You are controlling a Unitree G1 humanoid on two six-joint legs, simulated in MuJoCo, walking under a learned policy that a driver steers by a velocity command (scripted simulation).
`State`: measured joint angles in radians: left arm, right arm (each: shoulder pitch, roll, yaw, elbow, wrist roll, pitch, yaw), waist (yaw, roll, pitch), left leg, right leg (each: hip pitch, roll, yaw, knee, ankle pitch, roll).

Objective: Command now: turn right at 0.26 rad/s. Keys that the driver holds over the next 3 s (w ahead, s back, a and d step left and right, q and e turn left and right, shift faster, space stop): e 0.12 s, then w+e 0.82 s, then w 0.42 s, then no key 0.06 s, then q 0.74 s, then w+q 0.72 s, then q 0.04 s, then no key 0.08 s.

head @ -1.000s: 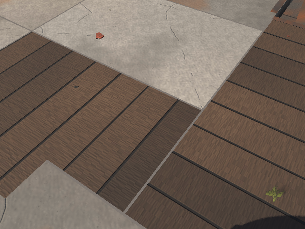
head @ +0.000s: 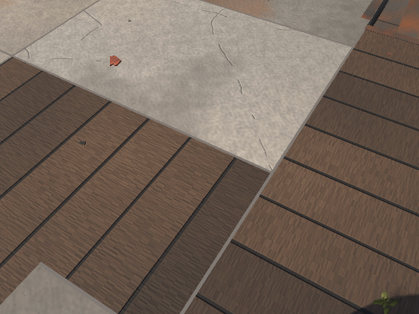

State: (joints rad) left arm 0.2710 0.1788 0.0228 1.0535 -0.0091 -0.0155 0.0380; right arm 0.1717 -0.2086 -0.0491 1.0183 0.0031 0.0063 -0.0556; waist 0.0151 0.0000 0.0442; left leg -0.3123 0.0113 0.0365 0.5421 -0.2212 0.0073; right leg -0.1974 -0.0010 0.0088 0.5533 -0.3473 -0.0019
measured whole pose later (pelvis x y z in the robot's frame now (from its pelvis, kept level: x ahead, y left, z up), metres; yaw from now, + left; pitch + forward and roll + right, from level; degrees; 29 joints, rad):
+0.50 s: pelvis +0.03 -0.07 -0.01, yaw -16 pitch +2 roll +2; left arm 0.26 0.25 0.09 0.86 -0.01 -0.03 -0.01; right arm 0.19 -0.30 -0.09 0.95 0.02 -0.05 -0.01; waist 0.01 0.04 -0.04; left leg -0.40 0.13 0.08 0.94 -0.46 0.00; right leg -0.33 -0.02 -0.07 0.68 -0.39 -0.08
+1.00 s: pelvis +0.28 -0.16 -0.02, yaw -33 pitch +4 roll +2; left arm 0.46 0.24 0.08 0.89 -0.02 -0.04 0.03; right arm -0.07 -0.25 -0.05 0.75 0.00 -0.14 0.03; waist 0.08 -0.01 0.03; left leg -0.52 -0.05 0.03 0.54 -0.09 0.02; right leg -0.10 0.05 0.21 0.88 -0.54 -0.05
